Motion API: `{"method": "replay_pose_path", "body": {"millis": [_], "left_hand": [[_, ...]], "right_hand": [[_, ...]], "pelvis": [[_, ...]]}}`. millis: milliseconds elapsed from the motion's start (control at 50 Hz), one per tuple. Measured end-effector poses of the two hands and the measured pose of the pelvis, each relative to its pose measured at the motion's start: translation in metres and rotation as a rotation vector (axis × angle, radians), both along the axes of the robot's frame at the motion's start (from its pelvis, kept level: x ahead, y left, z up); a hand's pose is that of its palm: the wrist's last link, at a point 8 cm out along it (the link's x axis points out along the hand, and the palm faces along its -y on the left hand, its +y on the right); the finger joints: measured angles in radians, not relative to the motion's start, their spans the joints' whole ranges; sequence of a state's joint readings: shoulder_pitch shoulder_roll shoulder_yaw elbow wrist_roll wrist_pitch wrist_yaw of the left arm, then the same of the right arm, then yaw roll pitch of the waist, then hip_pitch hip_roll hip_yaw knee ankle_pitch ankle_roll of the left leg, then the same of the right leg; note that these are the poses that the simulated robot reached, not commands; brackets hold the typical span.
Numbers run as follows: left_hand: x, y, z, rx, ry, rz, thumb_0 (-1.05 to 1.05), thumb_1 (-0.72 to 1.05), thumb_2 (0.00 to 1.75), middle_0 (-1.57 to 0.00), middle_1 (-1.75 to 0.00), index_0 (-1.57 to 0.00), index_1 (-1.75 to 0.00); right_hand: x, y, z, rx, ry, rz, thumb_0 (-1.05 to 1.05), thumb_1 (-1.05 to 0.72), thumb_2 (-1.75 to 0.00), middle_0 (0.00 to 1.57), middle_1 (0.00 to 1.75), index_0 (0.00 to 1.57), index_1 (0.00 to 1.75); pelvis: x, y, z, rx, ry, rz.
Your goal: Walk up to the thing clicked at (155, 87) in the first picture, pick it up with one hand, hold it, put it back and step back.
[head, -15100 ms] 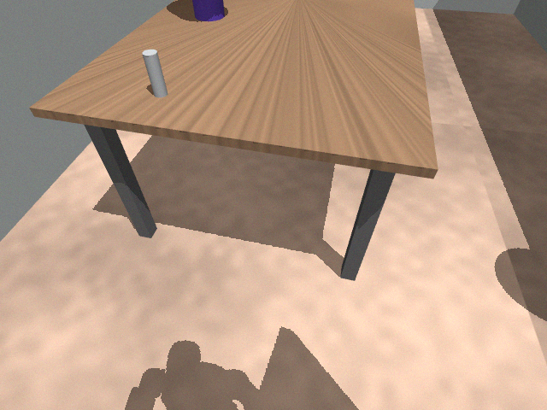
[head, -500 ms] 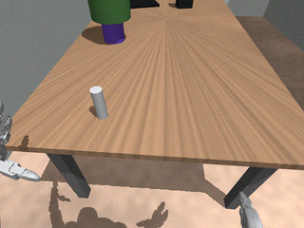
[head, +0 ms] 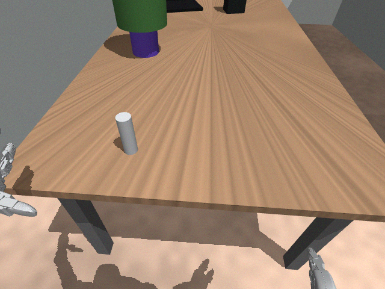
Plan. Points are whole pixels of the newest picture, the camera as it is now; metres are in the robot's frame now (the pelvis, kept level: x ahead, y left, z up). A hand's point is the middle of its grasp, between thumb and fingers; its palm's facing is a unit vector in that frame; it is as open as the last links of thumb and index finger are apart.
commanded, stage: go down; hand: left
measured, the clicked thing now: (127, 134) +0.52 +0.21 +0.02
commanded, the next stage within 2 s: none
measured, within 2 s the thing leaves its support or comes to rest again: neither
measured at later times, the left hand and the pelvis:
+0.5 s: hand (14, 154) +0.33 +0.37 +0.13, palm faces +0.18 -0.98 +0.00, open 17.5 cm; pelvis -0.02 +0.00 -0.01, yaw -1 degrees
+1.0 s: hand (12, 146) +0.36 +0.39 +0.13, palm faces +0.19 -0.98 +0.00, open 17.5 cm; pelvis +0.00 +0.01 -0.01, yaw -1 degrees
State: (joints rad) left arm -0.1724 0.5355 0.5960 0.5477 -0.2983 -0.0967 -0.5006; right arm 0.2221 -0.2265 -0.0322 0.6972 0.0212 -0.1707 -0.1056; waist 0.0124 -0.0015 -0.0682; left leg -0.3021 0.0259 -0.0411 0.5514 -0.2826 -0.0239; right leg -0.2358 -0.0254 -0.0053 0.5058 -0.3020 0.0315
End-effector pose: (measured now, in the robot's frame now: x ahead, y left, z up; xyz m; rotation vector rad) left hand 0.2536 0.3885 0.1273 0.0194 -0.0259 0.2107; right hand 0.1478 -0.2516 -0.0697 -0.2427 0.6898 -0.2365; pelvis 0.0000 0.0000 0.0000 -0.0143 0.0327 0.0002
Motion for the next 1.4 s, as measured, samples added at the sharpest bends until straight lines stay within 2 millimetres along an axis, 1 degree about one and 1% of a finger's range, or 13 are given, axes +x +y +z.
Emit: {"method": "replay_pose_path", "body": {"millis": [80, 240, 360, 460, 560, 680, 780, 840, 1000, 1200, 1400], "left_hand": [[0.005, 0.008, 0.005, -0.01, 0.013, -0.006, -0.01, -0.51, 0.09, -0.04, -0.03, -0.03, -0.04], [0.022, 0.017, 0.004, -0.032, 0.05, -0.034, -0.01, -0.56, 0.08, -0.03, -0.03, -0.03, -0.04], [0.039, 0.022, 0.002, -0.033, 0.041, -0.046, -0.01, -0.57, 0.08, -0.03, -0.04, -0.03, -0.05], [0.049, 0.028, 0.006, -0.027, 0.022, -0.035, -0.02, -0.55, 0.09, -0.04, -0.04, -0.03, -0.05], [0.053, 0.033, 0.002, -0.019, 0.05, -0.029, -0.01, -0.54, 0.09, -0.04, -0.04, -0.03, -0.05], [0.058, 0.037, 0.001, -0.015, 0.053, -0.026, -0.01, -0.54, 0.09, -0.04, -0.05, -0.04, -0.05], [0.063, 0.04, 0.003, -0.012, 0.046, -0.028, -0.02, -0.54, 0.09, -0.04, -0.05, -0.04, -0.06], [0.065, 0.042, 0.002, -0.017, 0.049, -0.027, -0.01, -0.55, 0.09, -0.04, -0.05, -0.04, -0.06], [0.071, 0.048, 0.004, -0.021, 0.039, -0.019, -0.02, -0.55, 0.09, -0.04, -0.05, -0.04, -0.06], [0.077, 0.051, 0.005, -0.019, 0.04, -0.01, -0.02, -0.54, 0.08, -0.04, -0.04, -0.04, -0.05], [0.083, 0.057, 0.003, -0.026, 0.038, -0.001, -0.01, -0.54, 0.08, -0.05, -0.05, -0.04, -0.05]], "right_hand": [[-0.004, 0.0, -0.001, -0.011, 0.005, 0.012, -0.01, 0.51, -0.06, 0.05, 0.05, 0.06, 0.05], [-0.02, -0.003, -0.002, -0.045, 0.017, 0.023, -0.01, 0.52, -0.06, 0.06, 0.05, 0.06, 0.05], [-0.029, -0.007, 0.0, -0.076, 0.018, 0.008, -0.01, 0.52, -0.05, 0.06, 0.05, 0.06, 0.05], [-0.031, -0.004, 0.0, -0.081, 0.024, -0.007, -0.01, 0.53, -0.05, 0.05, 0.05, 0.06, 0.05], [-0.029, 0.002, -0.006, -0.066, 0.035, -0.014, -0.01, 0.53, -0.05, 0.05, 0.05, 0.06, 0.05], [-0.018, 0.011, -0.011, -0.051, 0.035, -0.004, -0.01, 0.53, -0.05, 0.06, 0.05, 0.06, 0.05], [-0.009, 0.012, -0.009, -0.052, 0.022, -0.001, -0.01, 0.52, -0.05, 0.06, 0.05, 0.06, 0.05], [-0.007, 0.01, -0.01, -0.056, 0.026, -0.002, -0.01, 0.52, -0.05, 0.06, 0.05, 0.06, 0.05], [-0.004, 0.008, -0.012, -0.062, 0.036, 0.005, -0.01, 0.52, -0.06, 0.06, 0.05, 0.06, 0.05], [-0.003, 0.006, -0.012, -0.07, 0.027, 0.014, -0.01, 0.52, -0.06, 0.06, 0.05, 0.06, 0.05], [-0.011, 0.0, -0.01, -0.095, 0.026, 0.013, -0.01, 0.52, -0.06, 0.06, 0.05, 0.06, 0.05]], "pelvis": [[-0.006, -0.004, 0.0, 0.001, 0.006, 0.007], [-0.017, -0.004, -0.002, 0.0, 0.034, 0.006], [-0.019, -0.001, -0.004, -0.003, 0.058, -0.004], [-0.018, 0.002, -0.006, -0.008, 0.077, -0.011], [-0.013, 0.005, -0.007, -0.011, 0.096, -0.016], [-0.008, 0.007, -0.009, -0.014, 0.112, -0.014], [-0.002, 0.007, -0.01, -0.015, 0.124, -0.012], [0.001, 0.007, -0.011, -0.015, 0.132, -0.012], [0.005, 0.006, -0.013, -0.017, 0.146, -0.009], [0.002, 0.004, -0.017, -0.019, 0.164, -0.007], [-0.001, 0.003, -0.022, -0.022, 0.185, -0.007]]}}
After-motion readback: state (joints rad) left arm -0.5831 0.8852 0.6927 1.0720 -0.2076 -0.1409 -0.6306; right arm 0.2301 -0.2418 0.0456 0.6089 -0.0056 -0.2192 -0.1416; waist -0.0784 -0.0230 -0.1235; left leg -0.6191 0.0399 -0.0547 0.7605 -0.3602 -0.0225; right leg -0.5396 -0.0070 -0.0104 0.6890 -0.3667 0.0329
